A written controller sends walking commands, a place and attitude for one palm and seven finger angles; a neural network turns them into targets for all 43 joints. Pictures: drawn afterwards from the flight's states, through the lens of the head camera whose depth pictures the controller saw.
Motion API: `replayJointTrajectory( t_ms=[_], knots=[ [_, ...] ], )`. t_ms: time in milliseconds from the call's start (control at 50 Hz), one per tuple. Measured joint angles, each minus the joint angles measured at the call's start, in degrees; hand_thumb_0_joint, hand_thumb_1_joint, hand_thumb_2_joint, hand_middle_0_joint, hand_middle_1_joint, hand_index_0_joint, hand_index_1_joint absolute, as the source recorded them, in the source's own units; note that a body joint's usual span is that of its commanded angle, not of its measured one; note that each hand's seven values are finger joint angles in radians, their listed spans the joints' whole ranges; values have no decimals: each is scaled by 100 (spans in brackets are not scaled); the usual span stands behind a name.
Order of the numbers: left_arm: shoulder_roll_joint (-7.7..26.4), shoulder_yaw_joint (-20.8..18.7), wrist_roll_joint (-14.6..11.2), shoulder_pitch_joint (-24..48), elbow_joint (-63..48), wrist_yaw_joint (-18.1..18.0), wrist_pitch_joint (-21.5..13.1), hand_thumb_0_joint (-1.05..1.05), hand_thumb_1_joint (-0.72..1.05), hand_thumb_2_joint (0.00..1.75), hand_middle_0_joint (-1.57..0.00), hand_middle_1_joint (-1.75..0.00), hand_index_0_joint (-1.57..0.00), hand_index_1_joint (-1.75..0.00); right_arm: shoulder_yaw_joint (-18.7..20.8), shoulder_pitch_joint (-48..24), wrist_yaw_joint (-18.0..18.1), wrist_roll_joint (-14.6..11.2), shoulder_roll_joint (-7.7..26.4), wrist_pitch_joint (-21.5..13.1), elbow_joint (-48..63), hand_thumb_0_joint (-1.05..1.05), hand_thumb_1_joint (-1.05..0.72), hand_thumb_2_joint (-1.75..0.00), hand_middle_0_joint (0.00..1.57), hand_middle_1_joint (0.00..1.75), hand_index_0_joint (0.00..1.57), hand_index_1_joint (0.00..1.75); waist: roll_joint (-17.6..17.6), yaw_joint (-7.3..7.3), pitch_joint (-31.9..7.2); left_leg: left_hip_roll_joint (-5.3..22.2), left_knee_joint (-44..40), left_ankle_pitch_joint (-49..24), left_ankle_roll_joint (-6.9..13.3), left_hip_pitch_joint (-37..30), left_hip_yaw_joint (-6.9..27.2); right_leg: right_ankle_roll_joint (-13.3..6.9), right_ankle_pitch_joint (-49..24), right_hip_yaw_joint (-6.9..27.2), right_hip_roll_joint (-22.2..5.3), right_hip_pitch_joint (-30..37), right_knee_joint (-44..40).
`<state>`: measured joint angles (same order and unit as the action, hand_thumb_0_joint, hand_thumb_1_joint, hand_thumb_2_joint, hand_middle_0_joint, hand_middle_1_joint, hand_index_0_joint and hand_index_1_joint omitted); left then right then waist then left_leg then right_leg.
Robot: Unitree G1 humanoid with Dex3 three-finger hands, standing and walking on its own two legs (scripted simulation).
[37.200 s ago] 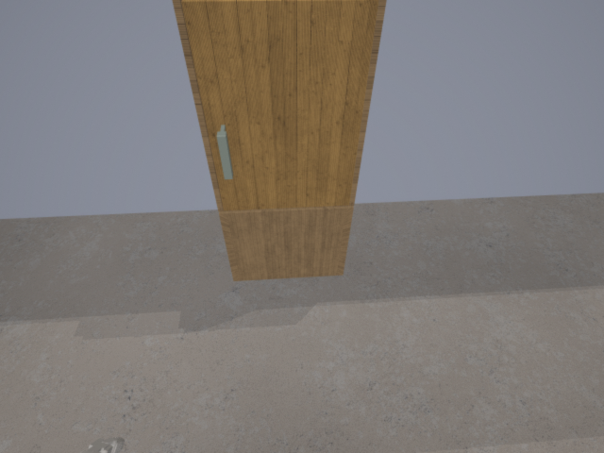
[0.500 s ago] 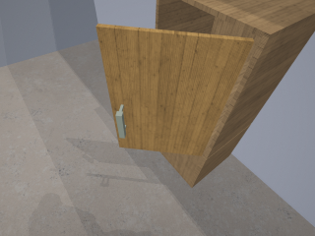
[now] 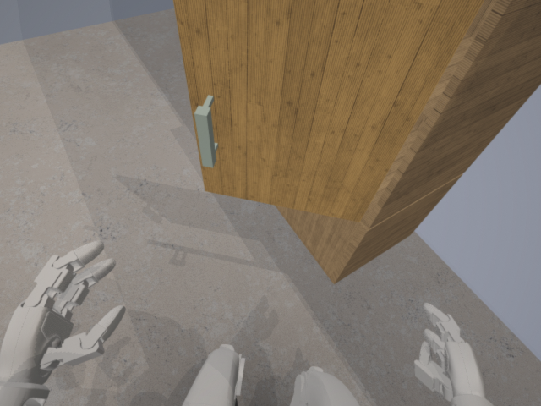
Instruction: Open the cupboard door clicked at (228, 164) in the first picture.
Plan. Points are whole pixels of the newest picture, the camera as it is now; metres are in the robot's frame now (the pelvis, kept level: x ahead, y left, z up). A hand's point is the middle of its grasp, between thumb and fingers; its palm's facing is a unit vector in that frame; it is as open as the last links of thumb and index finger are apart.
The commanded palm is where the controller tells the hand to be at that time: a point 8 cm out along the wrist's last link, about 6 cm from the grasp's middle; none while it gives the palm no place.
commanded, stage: raise the hand with hooked fingers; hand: left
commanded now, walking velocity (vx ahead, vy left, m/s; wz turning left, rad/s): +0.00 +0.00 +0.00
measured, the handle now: (209, 132) +0.58 +0.19 +0.01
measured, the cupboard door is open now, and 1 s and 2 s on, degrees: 46 46 46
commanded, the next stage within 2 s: move the hooked fingers beside the handle in 1.54 s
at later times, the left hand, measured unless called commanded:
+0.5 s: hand (96, 280) +0.26 +0.28 +0.02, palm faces -0.10 -0.99 -0.02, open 12.4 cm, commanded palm +0.25 +0.33 +0.04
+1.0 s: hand (64, 247) +0.29 +0.32 +0.04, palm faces -0.05 -1.00 -0.08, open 14.0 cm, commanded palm +0.27 +0.37 +0.04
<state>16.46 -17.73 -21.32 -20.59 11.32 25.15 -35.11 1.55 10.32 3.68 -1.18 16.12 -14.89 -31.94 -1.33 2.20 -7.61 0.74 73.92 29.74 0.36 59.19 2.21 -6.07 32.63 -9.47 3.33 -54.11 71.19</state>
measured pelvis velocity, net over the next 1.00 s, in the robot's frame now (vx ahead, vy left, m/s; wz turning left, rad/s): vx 0.01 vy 0.06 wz -0.03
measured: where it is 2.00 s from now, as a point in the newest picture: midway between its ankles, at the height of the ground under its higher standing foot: outside the picture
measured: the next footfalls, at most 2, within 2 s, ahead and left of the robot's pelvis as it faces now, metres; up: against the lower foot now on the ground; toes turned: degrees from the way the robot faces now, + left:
none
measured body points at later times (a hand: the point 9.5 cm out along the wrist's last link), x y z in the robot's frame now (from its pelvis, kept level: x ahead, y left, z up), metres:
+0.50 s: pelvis +0.01 +0.05 +0.00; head +0.11 +0.07 +0.44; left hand +0.26 +0.33 +0.02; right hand +0.17 -0.22 -0.08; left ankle +0.06 +0.11 -0.62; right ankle +0.03 -0.06 -0.62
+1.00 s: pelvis +0.01 +0.06 +0.00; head +0.10 +0.09 +0.44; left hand +0.29 +0.38 +0.05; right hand +0.17 -0.19 -0.07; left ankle +0.06 +0.11 -0.62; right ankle +0.03 -0.06 -0.62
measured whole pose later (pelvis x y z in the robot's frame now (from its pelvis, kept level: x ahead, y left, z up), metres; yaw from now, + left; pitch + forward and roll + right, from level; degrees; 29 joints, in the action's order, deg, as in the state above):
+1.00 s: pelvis +0.01 +0.06 +0.00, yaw -2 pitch +20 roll -5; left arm 24.1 -23.1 -20.5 -2.3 20.8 30.3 -23.7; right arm -2.2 14.2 2.9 -1.5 16.1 -10.5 -29.9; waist 1.0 -0.4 -8.9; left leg -1.2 72.1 29.0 5.1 63.0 -1.8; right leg -0.9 30.5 -5.5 1.3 -58.0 68.9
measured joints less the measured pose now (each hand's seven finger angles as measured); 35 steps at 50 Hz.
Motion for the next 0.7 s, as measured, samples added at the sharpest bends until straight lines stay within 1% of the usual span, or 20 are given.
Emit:
replayJointTrajectory(
  t_ms=[40,60,80,100,140,180,200,220,260,320,360,400,460,520,580,640,700],
  knots=[
    [74,28,-56,214,-150,118,-45,1,40,68,-24,-62,-23,-62,-109,-59,39,-9,-55,-36,-156,1,-91,-90,20,30,20,30,101,14,-21,3,97,38,-2,115,65,15,29,-63,8,-74,42],
    [130,50,-45,368,-123,218,21,1,37,67,-24,-64,-23,-64,-160,-88,50,-24,-96,-38,-219,1,-91,-90,20,30,20,30,147,6,-38,4,120,45,1,168,74,27,32,-72,10,-120,53],
    [196,74,-21,537,-36,331,158,1,35,66,-24,-65,-23,-65,-208,-111,58,-45,-144,-23,-261,2,-91,-90,20,30,20,30,188,-14,-49,6,125,44,6,209,68,38,27,-66,11,-163,55],
    [270,96,5,706,91,449,366,1,33,65,-24,-67,-24,-67,-253,-122,64,-68,-197,7,-280,2,-91,-90,20,30,20,30,220,-42,-54,8,109,36,13,236,47,48,16,-45,10,-200,47],
    [405,101,19,987,395,669,893,1,28,63,-24,-70,-24,-70,-332,-108,65,-104,-294,92,-254,2,-91,-90,20,30,20,30,266,-122,-38,16,34,11,43,243,-24,78,-21,27,11,-241,1],
    [462,15,-8,1090,568,751,1367,1,24,61,-25,-73,-24,-73,-375,-42,38,-114,-364,176,-186,2,-90,-90,20,30,20,30,298,-228,-21,22,-83,-19,82,204,-111,116,-72,117,11,-243,-84],
    [453,-57,-34,1073,577,726,1505,1,21,60,-25,-74,-25,-74,-373,14,17,-111,-390,202,-153,2,-90,-90,20,30,20,30,303,-272,-24,25,-150,-34,101,174,-160,140,-98,168,12,-235,-135],
    [425,-139,-71,1029,548,672,1565,1,19,59,-25,-76,-25,-76,-353,84,-3,-102,-410,216,-125,2,-90,-90,20,30,20,30,300,-295,-31,33,-214,-45,120,139,-209,158,-123,220,19,-221,-189],
    [329,-288,-138,886,387,482,1484,1,15,57,-26,-79,-25,-79,-280,233,-50,-79,-419,210,-109,2,-90,-90,20,30,20,30,290,-305,-55,41,-326,-56,160,64,-292,185,-163,308,27,-177,-289],
    [190,-398,-161,706,185,218,1095,1,8,54,-26,-83,-26,-83,-155,405,-113,-50,-358,194,-178,2,-90,-90,20,30,20,30,272,-273,-131,13,-410,-55,230,20,-366,240,-176,386,2,-146,-364],
    [162,-392,-125,695,230,179,870,1,3,52,-26,-86,-26,-86,-106,459,-138,-44,-267,202,-230,2,-90,-90,20,30,20,30,272,-250,-195,-20,-365,-32,281,82,-378,280,-150,394,-31,-195,-327],
    [179,-327,-73,751,400,229,776,0,-2,50,-26,-89,-26,-89,-87,453,-141,-59,-161,218,-252,2,-90,-90,20,30,20,30,286,-248,-225,-53,-266,1,331,187,-369,317,-112,378,-66,-273,-248],
    [236,-181,-9,878,607,410,864,0,-9,47,-27,-94,-26,-94,-90,386,-106,-81,-34,213,-193,2,-90,-90,20,30,20,30,280,-255,-171,-78,-111,43,395,328,-363,368,-77,361,-96,-382,-131],
    [280,-80,71,896,465,459,954,0,-16,44,-27,-98,-27,-98,-94,314,-84,-72,-3,171,-93,2,-90,-90,20,30,20,30,235,-275,-102,-85,-61,47,439,370,-370,411,-95,364,-106,-404,-116],
    [327,-80,81,862,126,332,900,0,-23,41,-28,-103,-28,-103,-113,266,-104,-38,-34,140,0,2,-91,-90,20,30,20,30,196,-283,-81,-95,-106,16,454,330,-374,455,-146,372,-115,-346,-195],
    [394,-167,56,944,14,180,832,0,-30,38,-29,-107,-28,-107,-165,241,-134,-12,-65,181,96,2,-91,-90,20,30,20,30,202,-279,-120,-132,-175,-29,466,289,-368,495,-193,368,-148,-285,-279],
    [516,-264,59,1161,269,155,964,0,-37,35,-29,-111,-29,-111,-257,225,-153,-25,-66,282,197,2,-90,-90,20,30,20,30,231,-264,-181,-176,-207,-60,472,299,-367,530,-214,366,-191,-285,-303]
  ],
)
